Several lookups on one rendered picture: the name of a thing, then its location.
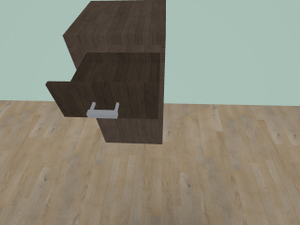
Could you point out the drawer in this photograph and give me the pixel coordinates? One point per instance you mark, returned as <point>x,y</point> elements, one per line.
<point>106,78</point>

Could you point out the handle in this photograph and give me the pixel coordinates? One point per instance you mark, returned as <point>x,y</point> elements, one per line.
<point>108,114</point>

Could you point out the cabinet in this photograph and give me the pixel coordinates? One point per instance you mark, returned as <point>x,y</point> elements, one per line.
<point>123,26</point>

